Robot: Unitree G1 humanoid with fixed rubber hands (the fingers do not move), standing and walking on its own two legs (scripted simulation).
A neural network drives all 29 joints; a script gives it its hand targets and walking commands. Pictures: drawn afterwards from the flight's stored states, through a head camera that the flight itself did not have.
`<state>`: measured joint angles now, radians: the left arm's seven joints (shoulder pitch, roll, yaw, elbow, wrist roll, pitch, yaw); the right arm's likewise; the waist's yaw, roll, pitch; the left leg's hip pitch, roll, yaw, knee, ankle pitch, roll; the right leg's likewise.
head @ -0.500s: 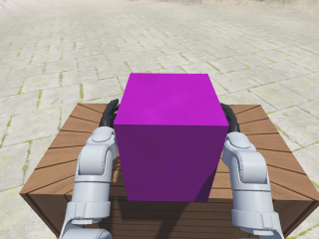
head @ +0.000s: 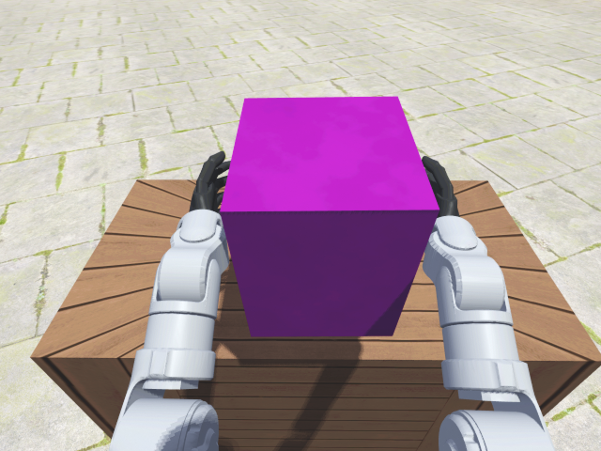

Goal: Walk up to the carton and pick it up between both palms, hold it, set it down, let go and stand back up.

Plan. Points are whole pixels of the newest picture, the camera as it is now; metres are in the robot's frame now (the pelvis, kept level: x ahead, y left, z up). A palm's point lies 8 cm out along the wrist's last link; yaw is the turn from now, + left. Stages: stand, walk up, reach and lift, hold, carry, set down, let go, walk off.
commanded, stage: hold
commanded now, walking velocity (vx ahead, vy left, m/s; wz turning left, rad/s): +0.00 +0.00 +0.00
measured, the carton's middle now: (321, 221) +0.39 +0.01 +0.15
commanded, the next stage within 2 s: none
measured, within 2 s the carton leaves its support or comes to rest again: neither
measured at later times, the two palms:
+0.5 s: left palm (215, 207) +0.37 +0.14 +0.19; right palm (453, 216) +0.37 -0.15 +0.19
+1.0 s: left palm (213, 223) +0.36 +0.15 +0.17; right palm (442, 233) +0.36 -0.14 +0.17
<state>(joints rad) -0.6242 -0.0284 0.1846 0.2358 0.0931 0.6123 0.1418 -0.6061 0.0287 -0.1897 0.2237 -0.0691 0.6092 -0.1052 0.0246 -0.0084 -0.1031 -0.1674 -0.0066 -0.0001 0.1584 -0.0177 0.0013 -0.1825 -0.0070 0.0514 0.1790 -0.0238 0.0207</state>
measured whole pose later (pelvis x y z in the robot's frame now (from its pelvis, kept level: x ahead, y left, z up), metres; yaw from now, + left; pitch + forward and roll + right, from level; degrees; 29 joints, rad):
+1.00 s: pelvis +0.03 +0.00 +0.00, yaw +1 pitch -1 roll +0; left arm -0.50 -0.03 0.14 0.06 0.09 0.80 0.10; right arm -0.47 0.07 -0.14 0.01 -0.10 0.81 -0.11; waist 0.01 0.00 -0.07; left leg -0.04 0.00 -0.01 0.08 -0.02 -0.01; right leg -0.04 0.00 0.03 0.08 -0.02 0.01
